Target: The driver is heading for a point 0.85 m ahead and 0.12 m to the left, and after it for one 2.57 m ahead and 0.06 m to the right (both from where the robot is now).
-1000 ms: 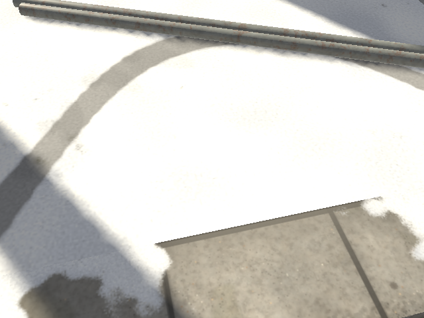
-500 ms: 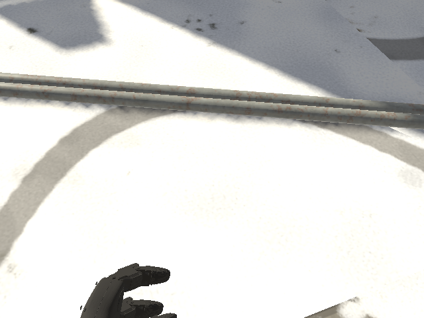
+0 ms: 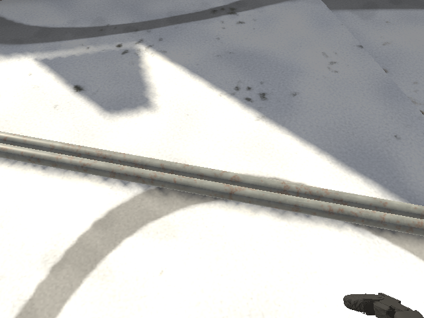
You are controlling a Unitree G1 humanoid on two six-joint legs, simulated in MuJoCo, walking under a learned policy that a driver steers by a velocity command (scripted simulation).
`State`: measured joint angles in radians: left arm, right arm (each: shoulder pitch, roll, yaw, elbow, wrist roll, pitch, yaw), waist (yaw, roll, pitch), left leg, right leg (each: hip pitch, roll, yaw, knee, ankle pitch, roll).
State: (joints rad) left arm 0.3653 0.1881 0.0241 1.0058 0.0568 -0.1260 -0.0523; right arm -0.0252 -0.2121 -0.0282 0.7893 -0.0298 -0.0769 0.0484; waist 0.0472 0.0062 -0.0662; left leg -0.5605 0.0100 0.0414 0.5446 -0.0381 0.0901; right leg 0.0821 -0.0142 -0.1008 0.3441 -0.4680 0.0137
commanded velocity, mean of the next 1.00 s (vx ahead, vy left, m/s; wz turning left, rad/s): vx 0.50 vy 0.00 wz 0.24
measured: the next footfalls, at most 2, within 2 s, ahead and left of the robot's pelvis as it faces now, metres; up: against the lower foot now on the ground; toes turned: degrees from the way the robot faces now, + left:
right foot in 0.50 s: +0.47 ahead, -0.06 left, +0.00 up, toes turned +16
left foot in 1.00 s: +0.64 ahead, +0.24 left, +0.00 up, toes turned +16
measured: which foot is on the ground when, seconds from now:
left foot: down 0.00-0.50, up 0.52-0.98, down 1.00-1.00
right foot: down 0.00-0.00, up 0.02-0.48, down 0.50-1.00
